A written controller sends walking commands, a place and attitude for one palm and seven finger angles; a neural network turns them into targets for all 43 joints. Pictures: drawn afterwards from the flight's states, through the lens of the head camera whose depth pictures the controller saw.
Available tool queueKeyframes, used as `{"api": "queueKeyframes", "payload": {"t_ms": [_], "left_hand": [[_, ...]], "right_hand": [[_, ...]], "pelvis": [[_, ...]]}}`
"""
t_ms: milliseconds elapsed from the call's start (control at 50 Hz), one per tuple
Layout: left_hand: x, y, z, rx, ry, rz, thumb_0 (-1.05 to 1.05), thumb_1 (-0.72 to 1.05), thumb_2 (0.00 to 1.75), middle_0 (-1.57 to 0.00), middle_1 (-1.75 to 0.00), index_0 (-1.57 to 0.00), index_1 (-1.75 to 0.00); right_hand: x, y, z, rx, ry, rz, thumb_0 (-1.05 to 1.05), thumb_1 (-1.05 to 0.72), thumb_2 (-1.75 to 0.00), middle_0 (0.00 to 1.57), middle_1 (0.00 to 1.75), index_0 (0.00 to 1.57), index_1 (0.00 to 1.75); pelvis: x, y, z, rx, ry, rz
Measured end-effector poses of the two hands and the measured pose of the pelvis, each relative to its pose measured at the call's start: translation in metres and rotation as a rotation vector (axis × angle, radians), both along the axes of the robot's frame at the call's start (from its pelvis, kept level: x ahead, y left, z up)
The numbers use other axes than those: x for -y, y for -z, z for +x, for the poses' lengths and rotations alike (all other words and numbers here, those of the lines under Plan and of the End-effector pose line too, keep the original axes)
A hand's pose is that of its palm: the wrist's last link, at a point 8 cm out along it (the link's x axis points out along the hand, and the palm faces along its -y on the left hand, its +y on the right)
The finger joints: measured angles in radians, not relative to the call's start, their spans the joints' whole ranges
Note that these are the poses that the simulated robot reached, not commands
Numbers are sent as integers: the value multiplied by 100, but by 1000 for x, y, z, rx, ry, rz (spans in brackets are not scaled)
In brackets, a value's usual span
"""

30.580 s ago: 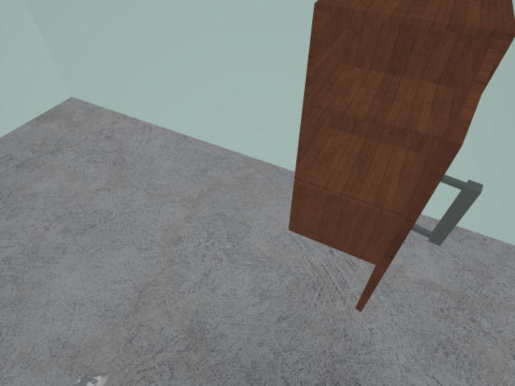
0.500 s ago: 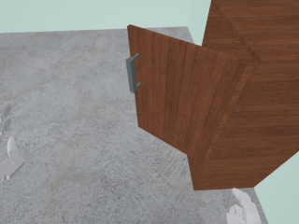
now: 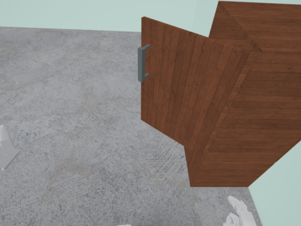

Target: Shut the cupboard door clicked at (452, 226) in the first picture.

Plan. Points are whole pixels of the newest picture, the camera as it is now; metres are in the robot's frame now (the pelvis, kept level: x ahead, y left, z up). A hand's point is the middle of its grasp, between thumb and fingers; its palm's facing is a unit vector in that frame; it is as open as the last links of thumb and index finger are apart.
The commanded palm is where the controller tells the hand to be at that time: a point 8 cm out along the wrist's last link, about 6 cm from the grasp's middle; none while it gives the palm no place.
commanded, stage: step back with the hand held close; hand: left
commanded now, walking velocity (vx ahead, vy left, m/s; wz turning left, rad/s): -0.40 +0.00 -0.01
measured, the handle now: (144, 63) +0.73 +0.08 +0.05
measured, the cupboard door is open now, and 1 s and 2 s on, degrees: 52 52 52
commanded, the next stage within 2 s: stop stepping back and stand still in 0.46 s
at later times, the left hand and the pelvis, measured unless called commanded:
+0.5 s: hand (10, 191) +0.13 +0.24 +0.17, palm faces +0.35 -0.83 -0.43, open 7.5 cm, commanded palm +0.06 +0.29 +0.20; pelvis -0.10 -0.01 +0.01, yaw -2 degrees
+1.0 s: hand out of the picture +0.06 +0.27 +0.19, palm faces +0.23 -0.91 -0.34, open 7.5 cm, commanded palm +0.00 +0.33 +0.20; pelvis -0.17 +0.04 +0.03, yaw -5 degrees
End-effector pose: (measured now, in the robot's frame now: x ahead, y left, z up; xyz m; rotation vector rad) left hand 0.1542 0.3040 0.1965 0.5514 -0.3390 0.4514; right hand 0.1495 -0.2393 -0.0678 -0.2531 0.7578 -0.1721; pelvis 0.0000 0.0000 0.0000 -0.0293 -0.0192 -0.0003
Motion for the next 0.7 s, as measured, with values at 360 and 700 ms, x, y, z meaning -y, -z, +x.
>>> {"api": "queueKeyframes", "payload": {"t_ms": [360,700], "left_hand": [[-18,-14,-46,12,15,91,2,89,90,-21,-30,-21,-30],[1,-27,-138,60,161,90,1,88,90,-22,-30,-22,-30]], "right_hand": [[-8,-6,-46,-18,-4,-16,1,-90,-90,20,30,20,30],[7,-35,-128,97,82,-43,1,-90,-90,20,30,20,30]], "pelvis": [[-2,-7,-40,-105,-4,-53],[-4,-9,-122,-5,68,-26]]}}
